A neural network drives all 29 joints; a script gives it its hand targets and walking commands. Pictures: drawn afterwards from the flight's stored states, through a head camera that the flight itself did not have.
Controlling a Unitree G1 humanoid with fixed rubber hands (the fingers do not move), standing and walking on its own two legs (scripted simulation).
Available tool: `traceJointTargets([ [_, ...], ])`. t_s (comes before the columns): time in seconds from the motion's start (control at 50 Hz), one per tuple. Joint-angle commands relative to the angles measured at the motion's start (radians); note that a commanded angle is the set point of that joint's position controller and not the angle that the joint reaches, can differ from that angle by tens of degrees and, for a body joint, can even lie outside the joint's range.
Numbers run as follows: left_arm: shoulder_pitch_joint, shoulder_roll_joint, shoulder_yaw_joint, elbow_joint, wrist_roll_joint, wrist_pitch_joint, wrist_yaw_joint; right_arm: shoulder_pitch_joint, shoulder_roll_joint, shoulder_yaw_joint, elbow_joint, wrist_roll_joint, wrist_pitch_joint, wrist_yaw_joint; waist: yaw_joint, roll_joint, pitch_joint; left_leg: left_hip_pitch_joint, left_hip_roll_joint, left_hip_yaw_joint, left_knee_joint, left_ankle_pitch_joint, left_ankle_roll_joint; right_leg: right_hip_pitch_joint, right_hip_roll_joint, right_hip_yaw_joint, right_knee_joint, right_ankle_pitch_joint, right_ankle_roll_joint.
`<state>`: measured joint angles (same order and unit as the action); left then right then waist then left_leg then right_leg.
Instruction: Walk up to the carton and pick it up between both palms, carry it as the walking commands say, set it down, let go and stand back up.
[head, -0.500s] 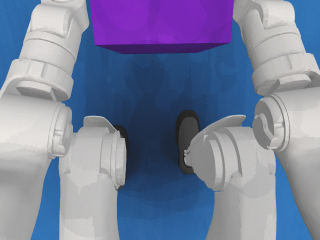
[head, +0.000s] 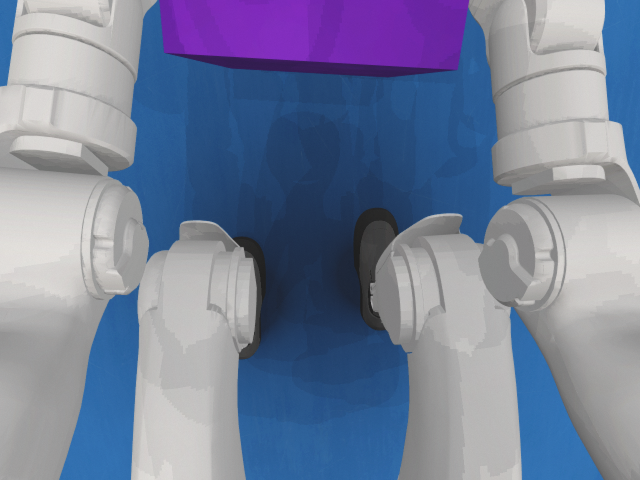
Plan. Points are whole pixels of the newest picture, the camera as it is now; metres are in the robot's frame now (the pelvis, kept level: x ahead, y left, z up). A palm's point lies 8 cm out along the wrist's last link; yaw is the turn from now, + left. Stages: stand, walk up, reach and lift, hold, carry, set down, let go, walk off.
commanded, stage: reach and lift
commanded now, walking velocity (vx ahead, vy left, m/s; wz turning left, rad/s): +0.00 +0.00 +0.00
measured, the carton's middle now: out of the picture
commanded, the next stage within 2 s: none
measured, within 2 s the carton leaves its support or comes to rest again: neither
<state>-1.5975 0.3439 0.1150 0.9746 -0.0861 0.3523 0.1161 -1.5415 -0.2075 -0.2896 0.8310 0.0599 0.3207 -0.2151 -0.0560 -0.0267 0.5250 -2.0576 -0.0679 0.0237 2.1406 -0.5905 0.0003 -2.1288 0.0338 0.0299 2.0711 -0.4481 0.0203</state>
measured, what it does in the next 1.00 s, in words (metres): rises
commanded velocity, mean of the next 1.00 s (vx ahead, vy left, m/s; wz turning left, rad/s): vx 0.00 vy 0.00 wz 0.00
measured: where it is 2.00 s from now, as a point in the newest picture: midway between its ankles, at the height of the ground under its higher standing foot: (310, 303)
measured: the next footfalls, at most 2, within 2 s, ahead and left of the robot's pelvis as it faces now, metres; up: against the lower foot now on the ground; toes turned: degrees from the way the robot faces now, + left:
none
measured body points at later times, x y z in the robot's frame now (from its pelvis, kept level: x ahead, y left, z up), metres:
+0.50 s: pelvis -0.01 +0.00 +0.03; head +0.34 -0.01 +0.30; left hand +0.58 +0.12 -0.08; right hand +0.56 -0.17 -0.07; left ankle +0.12 +0.11 -0.36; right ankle +0.16 -0.12 -0.36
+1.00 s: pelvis -0.02 +0.00 +0.08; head +0.33 -0.01 +0.36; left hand +0.57 +0.12 -0.02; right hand +0.54 -0.18 -0.01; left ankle +0.12 +0.11 -0.36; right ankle +0.16 -0.12 -0.36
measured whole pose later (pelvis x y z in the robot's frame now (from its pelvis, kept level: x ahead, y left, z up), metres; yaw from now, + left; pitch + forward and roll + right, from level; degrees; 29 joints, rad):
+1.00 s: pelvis -0.02 +0.00 +0.08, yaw +0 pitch +24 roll +1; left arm -1.46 0.24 0.23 0.72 -0.01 0.49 0.11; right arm -1.36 -0.10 -0.41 0.53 -0.04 0.46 -0.18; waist -0.05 -0.02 0.52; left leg -1.76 -0.08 0.01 1.86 -0.52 0.00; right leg -1.81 0.03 0.04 1.80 -0.40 0.03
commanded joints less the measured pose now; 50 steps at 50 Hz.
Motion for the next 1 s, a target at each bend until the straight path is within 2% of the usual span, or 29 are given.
traceJointTargets([
  [0.0, -0.806, -1.081, -0.315, -0.518, -0.144, -0.088, -0.285, -0.593, 1.144, 0.408, -0.202, 0.095, 0.017, 0.347, 0.002, 0.038, -2.193, 0.663, -0.082, 0.025, -0.224, 0.397, 0.007, 0.956, 0.093, -0.094, -0.1, 0.432, -0.009],
  [0.02, -0.75, -1.115, -0.341, -0.498, -0.151, -0.085, -0.283, -0.586, 1.157, 0.408, -0.212, 0.107, 0.017, 0.347, 0.003, 0.084, -2.243, 0.698, -0.091, 0.036, -0.227, 0.391, 0.004, 0.965, 0.096, -0.102, -0.098, 0.415, -0.011],
  [0.08, -0.909, -1.069, -0.411, -0.722, -0.182, -0.097, -0.262, -0.536, 1.162, 0.438, -0.248, 0.126, 0.028, 0.343, -0.014, 0.11, -2.421, 0.836, -0.092, 0.045, -0.204, 0.502, -0.006, 1.026, 0.109, -0.094, -0.099, 0.51, -0.017],
  [0.1, -0.876, -1.073, -0.409, -0.657, -0.174, -0.086, -0.263, -0.524, 1.123, 0.414, -0.225, 0.122, 0.031, 0.341, 0.002, 0.146, -2.356, 0.809, -0.082, 0.027, -0.212, 0.492, -0.009, 0.997, 0.093, -0.078, -0.096, 0.489, -0.03],
  [0.18, -0.802, -1.094, -0.429, -0.71, -0.178, -0.078, -0.246, -0.594, 1.161, 0.482, -0.361, 0.163, 0.037, 0.315, 0.043, 0.125, -2.505, 0.91, -0.1, 0.033, -0.234, 0.561, 0.005, 1.083, 0.109, -0.084, -0.117, 0.539, -0.01],
  [0.2, -0.8, -1.097, -0.432, -0.698, -0.18, -0.078, -0.239, -0.555, 1.149, 0.473, -0.312, 0.142, 0.041, 0.317, 0.015, 0.106, -2.403, 0.875, -0.098, 0.028, -0.241, 0.549, -0.003, 1.025, 0.111, -0.087, -0.122, 0.517, -0.01],
  [0.22, -0.735, -1.11, -0.409, -0.651, -0.165, -0.072, -0.236, -0.598, 1.136, 0.493, -0.372, 0.16, 0.037, 0.32, 0.058, 0.108, -2.431, 0.9, -0.103, 0.032, -0.236, 0.548, 0.004, 1.037, 0.112, -0.079, -0.133, 0.5, -0.017],
  [0.24, -0.732, -1.133, -0.408, -0.629, -0.177, -0.067, -0.237, -0.619, 1.096, 0.499, -0.387, 0.14, 0.033, 0.316, 0.025, 0.083, -2.34, 0.829, -0.105, 0.024, -0.257, 0.512, 0.007, 1.022, 0.108, -0.074, -0.144, 0.475, -0.009],
  [0.26, -0.709, -1.136, -0.38, -0.597, -0.17, -0.069, -0.239, -0.635, 1.112, 0.514, -0.381, 0.14, 0.037, 0.317, 0.059, 0.047, -2.357, 0.806, -0.107, 0.032, -0.256, 0.478, 0.011, 1.074, 0.098, -0.069, -0.157, 0.465, -0.009],
  [0.3, -0.746, -1.116, -0.364, -0.607, -0.147, -0.06, -0.244, -0.665, 1.095, 0.506, -0.402, 0.117, 0.044, 0.311, 0.014, 0.031, -2.374, 0.802, -0.108, 0.027, -0.277, 0.416, 0.019, 1.092, 0.102, -0.077, -0.173, 0.42, 0.0],
  [0.32, -0.706, -1.106, -0.327, -0.515, -0.127, -0.055, -0.242, -0.651, 1.113, 0.502, -0.329, 0.113, 0.048, 0.305, 0.033, 0.013, -2.247, 0.712, -0.111, 0.025, -0.293, 0.352, 0.032, 1.048, 0.103, -0.081, -0.175, 0.35, 0.004],
  [0.34, -0.767, -1.117, -0.353, -0.592, -0.153, -0.056, -0.248, -0.668, 1.113, 0.525, -0.413, 0.113, 0.045, 0.305, 0.016, -0.013, -2.343, 0.701, -0.106, 0.033, -0.288, 0.343, 0.027, 1.15, 0.099, -0.059, -0.19, 0.372, -0.004],
  [0.36, -0.727, -1.13, -0.356, -0.537, -0.144, -0.046, -0.247, -0.683, 1.101, 0.518, -0.375, 0.112, 0.052, 0.305, 0.003, -0.01, -2.3, 0.71, -0.103, 0.016, -0.309, 0.318, 0.026, 1.094, 0.099, -0.077, -0.188, 0.332, -0.006],
  [0.38, -0.7, -1.13, -0.343, -0.507, -0.141, -0.042, -0.249, -0.682, 1.13, 0.505, -0.375, 0.116, 0.052, 0.301, 0.042, 0.026, -2.259, 0.691, -0.113, 0.027, -0.311, 0.293, 0.025, 1.091, 0.095, -0.069, -0.198, 0.293, -0.005],
  [0.4, -0.736, -1.147, -0.347, -0.524, -0.139, -0.042, -0.25, -0.714, 1.12, 0.517, -0.397, 0.112, 0.048, 0.299, 0.023, -0.008, -2.26, 0.684, -0.108, 0.012, -0.326, 0.278, 0.032, 1.085, 0.101, -0.078, -0.204, 0.292, -0.005],
  [0.5, -0.699, -1.165, -0.307, -0.428, -0.116, -0.012, -0.281, -0.567, 1.163, 0.427, -0.224, 0.049, 0.087, 0.334, -0.019, 0.036, -2.184, 0.665, -0.098, 0.03, -0.365, 0.175, 0.011, 1.035, 0.094, -0.077, -0.262, 0.174, -0.023],
  [0.56, -0.755, -1.185, -0.357, -0.525, -0.134, -0.005, -0.288, -0.621, 1.208, 0.447, -0.303, 0.075, 0.093, 0.348, -0.01, 0.064, -2.366, 0.826, -0.101, 0.022, -0.395, 0.249, 0.007, 1.059, 0.097, -0.103, -0.27, 0.225, -0.02],
  [0.62, -0.818, -1.182, -0.388, -0.6, -0.15, 0.0, -0.274, -0.601, 1.202, 0.448, -0.3, 0.077, 0.109, 0.355, -0.04, 0.102, -2.405, 0.866, -0.096, 0.032, -0.409, 0.287, -0.007, 1.067, 0.1, -0.101, -0.279, 0.265, -0.025],
  [0.66, -0.795, -1.206, -0.382, -0.596, -0.15, 0.014, -0.273, -0.64, 1.193, 0.466, -0.331, 0.095, 0.117, 0.357, -0.006, 0.081, -2.422, 0.908, -0.1, 0.018, -0.411, 0.327, -0.007, 1.065, 0.102, -0.104, -0.305, 0.269, -0.026],
  [0.68, -0.815, -1.225, -0.401, -0.628, -0.143, 0.015, -0.271, -0.634, 1.182, 0.449, -0.333, 0.081, 0.113, 0.352, -0.036, 0.128, -2.426, 0.938, -0.1, 0.015, -0.425, 0.327, -0.003, 1.051, 0.102, -0.115, -0.296, 0.285, -0.03],
  [0.72, -0.805, -1.218, -0.406, -0.685, -0.157, 0.023, -0.259, -0.659, 1.161, 0.516, -0.456, 0.121, 0.121, 0.345, -0.019, 0.106, -2.611, 1.021, -0.111, 0.022, -0.426, 0.403, -0.004, 1.169, 0.108, -0.104, -0.314, 0.362, -0.024],
  [0.76, -0.739, -1.219, -0.386, -0.618, -0.153, 0.027, -0.264, -0.65, 1.165, 0.501, -0.389, 0.094, 0.126, 0.333, -0.011, 0.058, -2.474, 0.927, -0.114, 0.011, -0.438, 0.357, 0.001, 1.146, 0.102, -0.091, -0.32, 0.312, -0.024],
  [0.82, -0.714, -1.226, -0.397, -0.629, -0.147, 0.036, -0.263, -0.682, 1.172, 0.535, -0.492, 0.102, 0.119, 0.331, -0.017, 0.063, -2.57, 0.987, -0.12, 0.018, -0.446, 0.397, 0.002, 1.207, 0.109, -0.092, -0.347, 0.356, -0.019],
  [0.84, -0.75, -1.214, -0.386, -0.659, -0.147, 0.031, -0.262, -0.647, 1.184, 0.521, -0.438, 0.102, 0.135, 0.331, -0.001, 0.037, -2.528, 0.964, -0.124, 0.0, -0.47, 0.367, 0.008, 1.221, 0.107, -0.082, -0.358, 0.339, -0.024],
  [0.86, -0.789, -1.208, -0.383, -0.667, -0.145, 0.027, -0.259, -0.601, 1.185, 0.509, -0.401, 0.091, 0.135, 0.337, -0.03, 0.046, -2.54, 0.966, -0.112, -0.004, -0.47, 0.342, 0.004, 1.19, 0.106, -0.087, -0.355, 0.317, -0.027],
  [0.88, -0.738, -1.207, -0.397, -0.672, -0.148, 0.032, -0.26, -0.641, 1.224, 0.562, -0.475, 0.116, 0.131, 0.327, 0.014, 0.003, -2.567, 0.972, -0.114, 0.015, -0.473, 0.377, 0.006, 1.261, 0.114, -0.079, -0.376, 0.342, -0.017],
  [0.92, -0.665, -1.223, -0.378, -0.587, -0.131, 0.046, -0.264, -0.642, 1.181, 0.547, -0.453, 0.114, 0.137, 0.324, 0.012, 0.028, -2.494, 0.929, -0.113, 0.008, -0.506, 0.325, 0.01, 1.24, 0.106, -0.079, -0.38, 0.303, -0.011],
  [0.94, -0.614, -1.213, -0.325, -0.477, -0.087, 0.046, -0.272, -0.572, 1.2, 0.493, -0.333, 0.069, 0.138, 0.328, 0.004, 0.032, -2.324, 0.853, -0.115, 0.008, -0.517, 0.258, 0.015, 1.143, 0.107, -0.088, -0.395, 0.237, -0.01],
  [0.98, -0.642, -1.244, -0.363, -0.593, -0.102, 0.037, -0.279, -0.555, 1.274, 0.542, -0.39, 0.086, 0.137, 0.338, 0.011, 0.021, -2.452, 0.907, -0.118, 0.011, -0.53, 0.298, 0.013, 1.266, 0.109, -0.074, -0.406, 0.295, -0.006],
])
